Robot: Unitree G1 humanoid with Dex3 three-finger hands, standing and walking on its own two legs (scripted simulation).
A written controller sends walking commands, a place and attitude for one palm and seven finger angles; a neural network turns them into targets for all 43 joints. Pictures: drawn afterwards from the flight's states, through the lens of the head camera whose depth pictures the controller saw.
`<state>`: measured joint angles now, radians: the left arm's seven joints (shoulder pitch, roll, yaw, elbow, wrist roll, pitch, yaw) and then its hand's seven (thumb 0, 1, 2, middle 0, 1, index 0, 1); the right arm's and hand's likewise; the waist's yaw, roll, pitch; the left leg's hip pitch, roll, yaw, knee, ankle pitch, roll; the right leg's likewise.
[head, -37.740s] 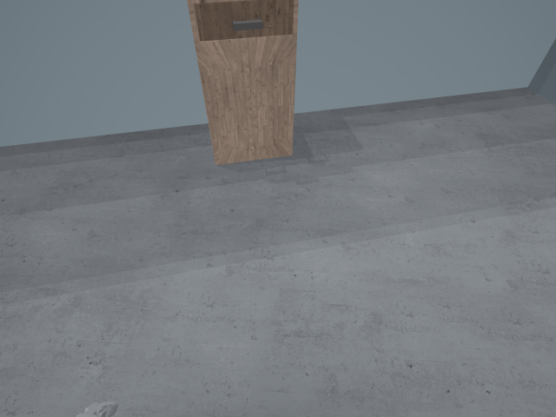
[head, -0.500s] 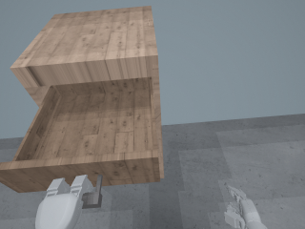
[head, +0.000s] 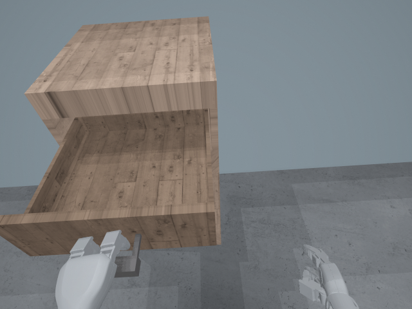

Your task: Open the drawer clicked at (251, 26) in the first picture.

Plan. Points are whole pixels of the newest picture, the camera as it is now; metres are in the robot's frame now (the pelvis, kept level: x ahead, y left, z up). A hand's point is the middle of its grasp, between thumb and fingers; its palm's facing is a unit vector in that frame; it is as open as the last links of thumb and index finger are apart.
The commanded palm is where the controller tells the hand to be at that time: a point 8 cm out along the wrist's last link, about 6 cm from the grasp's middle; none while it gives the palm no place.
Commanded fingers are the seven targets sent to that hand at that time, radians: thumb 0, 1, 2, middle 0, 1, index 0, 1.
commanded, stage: lift the hand off the handle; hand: left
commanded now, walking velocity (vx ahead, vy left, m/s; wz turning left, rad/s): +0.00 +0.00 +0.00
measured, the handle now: (108, 254) +0.20 +0.22 +0.02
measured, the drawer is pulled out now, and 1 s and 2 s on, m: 0.30 0.30 0.30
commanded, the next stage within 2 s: draw the hand back to the body in 1.54 s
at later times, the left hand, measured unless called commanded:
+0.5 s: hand (103, 274) +0.17 +0.22 +0.02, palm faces +0.03 -0.15 -0.99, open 13.3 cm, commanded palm +0.15 +0.21 +0.09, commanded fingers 0.00 -0.50 0.30 -0.30 -1.20 -0.30 -1.20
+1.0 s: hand (84, 256) +0.17 +0.22 +0.09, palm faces +0.10 -0.18 -0.98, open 13.4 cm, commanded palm +0.14 +0.22 +0.17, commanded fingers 0.00 -0.50 0.30 -0.30 -1.20 -0.30 -1.20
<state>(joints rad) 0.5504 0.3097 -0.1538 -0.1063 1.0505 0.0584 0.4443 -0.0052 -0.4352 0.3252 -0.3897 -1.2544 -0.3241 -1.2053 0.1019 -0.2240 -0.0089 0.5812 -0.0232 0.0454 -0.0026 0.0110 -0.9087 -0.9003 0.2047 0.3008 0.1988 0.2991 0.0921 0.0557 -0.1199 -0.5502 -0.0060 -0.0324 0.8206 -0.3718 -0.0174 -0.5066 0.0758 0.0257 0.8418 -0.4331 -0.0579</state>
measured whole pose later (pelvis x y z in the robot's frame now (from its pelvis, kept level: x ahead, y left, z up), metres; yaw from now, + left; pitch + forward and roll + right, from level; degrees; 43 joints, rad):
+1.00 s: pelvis +0.01 +0.02 +0.02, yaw +0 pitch +1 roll +0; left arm 0.56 0.38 -0.17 -0.43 0.97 0.16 0.24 -0.01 -0.49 0.30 -0.41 -1.24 -0.41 -1.23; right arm 0.11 -0.22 0.01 0.56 0.00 0.05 0.02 0.01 -0.91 -0.90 0.20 0.30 0.20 0.30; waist 0.13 0.11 -0.09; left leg -0.37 -0.02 -0.03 0.69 -0.33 0.01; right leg -0.31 0.06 0.03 0.67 -0.38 -0.03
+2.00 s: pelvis +0.00 +0.02 +0.03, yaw +1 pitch -3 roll -1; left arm 0.47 0.47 -0.01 -0.55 0.84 0.22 0.01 -0.01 -0.49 0.30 -0.32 -1.20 -0.32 -1.20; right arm 0.10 -0.26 0.04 0.58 0.03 0.07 0.02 0.01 -0.91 -0.90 0.20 0.30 0.20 0.30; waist 0.12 0.12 -0.03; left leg -0.23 -0.01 -0.05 0.53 -0.25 0.00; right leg -0.16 0.06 0.02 0.49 -0.28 -0.03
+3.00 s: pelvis +0.03 +0.02 +0.04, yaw +3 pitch -2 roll +0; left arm 0.54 0.33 0.29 -0.48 -0.07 -0.06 0.11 0.00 0.53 0.74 -0.23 -0.54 -0.24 -0.54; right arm 0.17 -0.21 0.01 0.63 0.02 -0.09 -0.07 0.01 -0.91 -0.90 0.20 0.30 0.20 0.30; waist 0.06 0.06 -0.01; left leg -0.17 -0.03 -0.07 0.46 -0.25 0.01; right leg -0.08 0.04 0.00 0.41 -0.29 -0.03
